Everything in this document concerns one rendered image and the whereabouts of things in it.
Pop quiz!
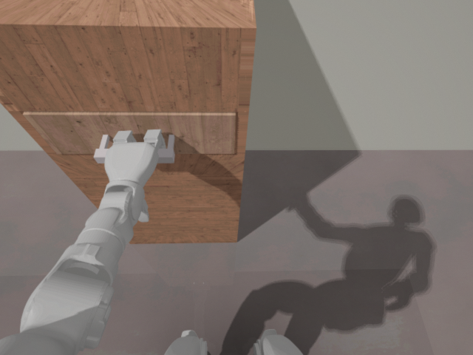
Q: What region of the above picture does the robot left upper arm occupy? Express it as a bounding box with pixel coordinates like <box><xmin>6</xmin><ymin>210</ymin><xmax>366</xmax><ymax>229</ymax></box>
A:
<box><xmin>0</xmin><ymin>271</ymin><xmax>115</xmax><ymax>355</ymax></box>

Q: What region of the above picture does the robot right shin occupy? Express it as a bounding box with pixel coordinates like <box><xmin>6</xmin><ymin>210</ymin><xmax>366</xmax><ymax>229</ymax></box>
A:
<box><xmin>260</xmin><ymin>329</ymin><xmax>277</xmax><ymax>340</ymax></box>

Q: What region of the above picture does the robot left forearm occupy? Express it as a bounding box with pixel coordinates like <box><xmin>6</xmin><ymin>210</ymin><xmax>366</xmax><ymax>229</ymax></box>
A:
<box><xmin>20</xmin><ymin>180</ymin><xmax>145</xmax><ymax>333</ymax></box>

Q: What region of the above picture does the drawer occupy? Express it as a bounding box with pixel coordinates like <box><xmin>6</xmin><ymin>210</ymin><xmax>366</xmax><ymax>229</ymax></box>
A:
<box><xmin>23</xmin><ymin>111</ymin><xmax>236</xmax><ymax>154</ymax></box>

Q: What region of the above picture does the robot left thigh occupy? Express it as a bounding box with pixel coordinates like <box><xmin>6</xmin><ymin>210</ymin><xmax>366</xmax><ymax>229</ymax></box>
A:
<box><xmin>164</xmin><ymin>337</ymin><xmax>207</xmax><ymax>355</ymax></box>

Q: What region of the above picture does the cabinet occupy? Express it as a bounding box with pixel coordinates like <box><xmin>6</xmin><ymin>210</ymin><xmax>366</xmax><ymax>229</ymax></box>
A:
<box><xmin>0</xmin><ymin>0</ymin><xmax>256</xmax><ymax>244</ymax></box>

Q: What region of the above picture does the left robot hand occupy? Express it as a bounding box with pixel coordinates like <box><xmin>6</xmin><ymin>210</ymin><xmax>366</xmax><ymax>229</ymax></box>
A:
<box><xmin>104</xmin><ymin>129</ymin><xmax>166</xmax><ymax>222</ymax></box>

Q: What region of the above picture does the handle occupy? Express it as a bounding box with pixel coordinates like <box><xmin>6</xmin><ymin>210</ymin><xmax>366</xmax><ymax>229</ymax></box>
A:
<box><xmin>94</xmin><ymin>135</ymin><xmax>175</xmax><ymax>163</ymax></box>

